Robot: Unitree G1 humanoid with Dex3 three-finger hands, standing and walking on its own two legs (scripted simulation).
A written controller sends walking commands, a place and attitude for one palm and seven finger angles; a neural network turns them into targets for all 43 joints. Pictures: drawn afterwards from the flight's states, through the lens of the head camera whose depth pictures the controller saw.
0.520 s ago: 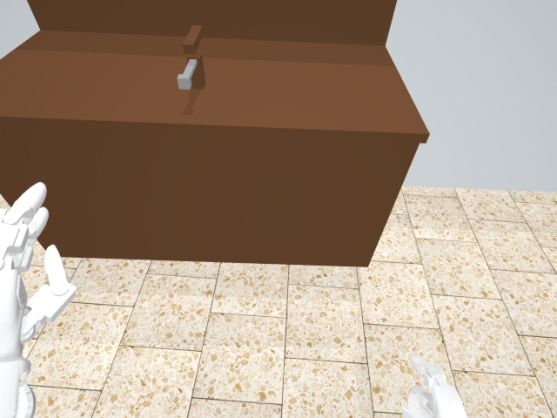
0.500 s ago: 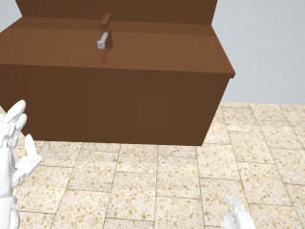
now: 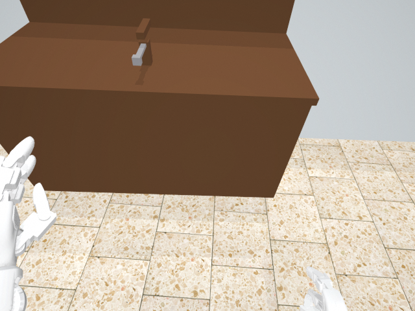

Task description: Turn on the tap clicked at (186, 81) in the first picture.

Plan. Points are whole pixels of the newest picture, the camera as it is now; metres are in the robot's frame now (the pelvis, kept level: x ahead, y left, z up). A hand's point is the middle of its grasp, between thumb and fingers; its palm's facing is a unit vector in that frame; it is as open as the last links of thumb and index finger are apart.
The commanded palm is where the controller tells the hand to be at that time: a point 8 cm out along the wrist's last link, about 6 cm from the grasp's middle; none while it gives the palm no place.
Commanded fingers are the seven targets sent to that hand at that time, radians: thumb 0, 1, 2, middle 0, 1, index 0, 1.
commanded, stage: turn to face it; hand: left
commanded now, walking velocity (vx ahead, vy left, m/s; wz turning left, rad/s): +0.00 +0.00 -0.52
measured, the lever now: (137, 60) +0.85 +0.30 +0.06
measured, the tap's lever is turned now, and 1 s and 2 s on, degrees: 0 0 0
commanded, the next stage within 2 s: take the last steps up to it in 0.82 s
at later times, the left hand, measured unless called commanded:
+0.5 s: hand (87, 201) +0.24 +0.20 +0.15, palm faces +0.28 -0.87 -0.39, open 7.4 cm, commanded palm +0.19 +0.25 +0.18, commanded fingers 0.00 0.90 0.90 -0.20 -0.30 -0.20 -0.30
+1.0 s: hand (112, 195) +0.25 +0.17 +0.16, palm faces +0.18 -0.90 -0.40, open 7.4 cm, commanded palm +0.21 +0.21 +0.18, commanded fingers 0.00 0.90 0.90 -0.20 -0.30 -0.20 -0.30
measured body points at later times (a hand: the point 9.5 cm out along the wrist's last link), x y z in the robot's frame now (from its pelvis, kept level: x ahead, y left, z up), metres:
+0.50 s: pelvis -0.01 -0.01 -0.02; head +0.01 +0.00 +0.43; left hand +0.22 +0.25 +0.17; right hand +0.12 -0.27 -0.10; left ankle +0.04 +0.11 -0.74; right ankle +0.04 -0.13 -0.74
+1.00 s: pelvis -0.02 -0.01 -0.01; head -0.02 -0.01 +0.44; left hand +0.23 +0.21 +0.18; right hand +0.07 -0.27 -0.09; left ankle +0.01 +0.11 -0.74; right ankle -0.03 -0.13 -0.72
